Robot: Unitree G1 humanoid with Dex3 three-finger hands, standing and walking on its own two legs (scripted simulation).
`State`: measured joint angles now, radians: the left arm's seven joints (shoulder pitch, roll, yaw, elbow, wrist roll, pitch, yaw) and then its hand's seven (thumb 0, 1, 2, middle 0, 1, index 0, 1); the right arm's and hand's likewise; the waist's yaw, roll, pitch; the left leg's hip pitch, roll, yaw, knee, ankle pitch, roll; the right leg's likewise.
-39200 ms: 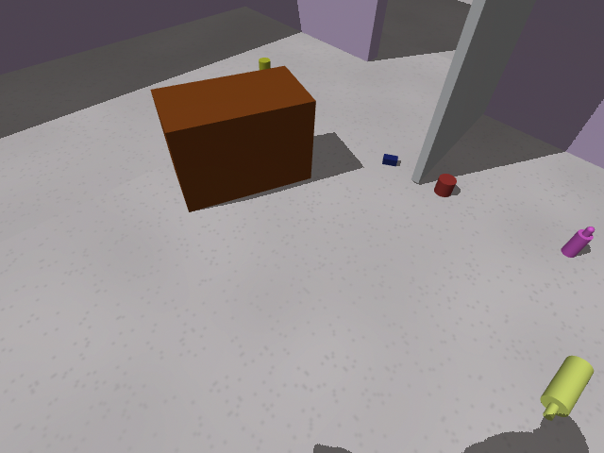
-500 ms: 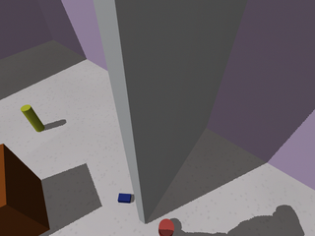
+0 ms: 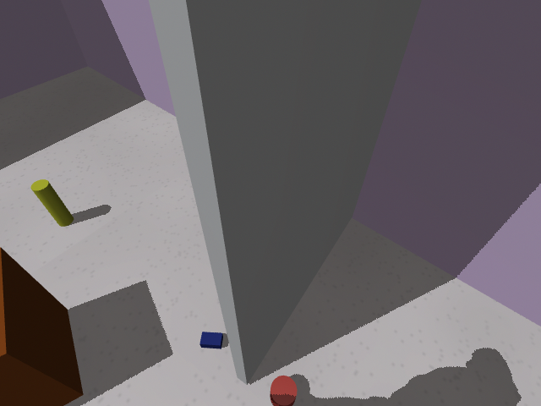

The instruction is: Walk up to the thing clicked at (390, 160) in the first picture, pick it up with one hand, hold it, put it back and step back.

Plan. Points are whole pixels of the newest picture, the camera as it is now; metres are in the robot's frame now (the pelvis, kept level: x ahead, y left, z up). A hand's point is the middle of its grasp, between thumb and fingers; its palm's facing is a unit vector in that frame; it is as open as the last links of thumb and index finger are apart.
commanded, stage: stand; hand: left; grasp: from above
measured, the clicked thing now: (211, 340) +0.47 +0.20 -0.76
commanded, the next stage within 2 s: step back in 0.30 s
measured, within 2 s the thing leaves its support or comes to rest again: neither
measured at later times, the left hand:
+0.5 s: hand out of the picture +0.07 +0.28 -0.16, palm faces -0.02 -0.93 -0.37, open 7.4 cm
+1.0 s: hand out of the picture +0.04 +0.33 -0.18, palm faces -0.08 -0.92 -0.38, open 7.4 cm
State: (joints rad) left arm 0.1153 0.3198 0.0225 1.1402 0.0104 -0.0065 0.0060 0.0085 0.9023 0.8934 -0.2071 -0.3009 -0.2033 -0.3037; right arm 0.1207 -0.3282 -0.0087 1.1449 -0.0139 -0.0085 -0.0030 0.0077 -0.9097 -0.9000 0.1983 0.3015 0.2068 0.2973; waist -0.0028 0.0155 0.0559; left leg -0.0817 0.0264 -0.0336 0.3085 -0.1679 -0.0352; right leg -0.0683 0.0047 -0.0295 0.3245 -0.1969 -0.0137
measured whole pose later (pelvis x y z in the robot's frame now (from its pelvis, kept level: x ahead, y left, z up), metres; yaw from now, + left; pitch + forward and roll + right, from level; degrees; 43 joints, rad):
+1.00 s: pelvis -0.09 +0.08 -0.03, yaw -4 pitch -3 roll +0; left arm 0.11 0.37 0.07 0.89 0.01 0.05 0.02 0.01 0.90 0.89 -0.21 -0.30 -0.20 -0.30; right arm 0.11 -0.35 -0.04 0.87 -0.01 0.02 -0.02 0.01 -0.91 -0.90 0.20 0.30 0.21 0.30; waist -0.02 -0.02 0.20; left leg -0.29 -0.04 0.07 0.66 -0.32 0.07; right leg -0.26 0.03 0.07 0.67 -0.38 -0.02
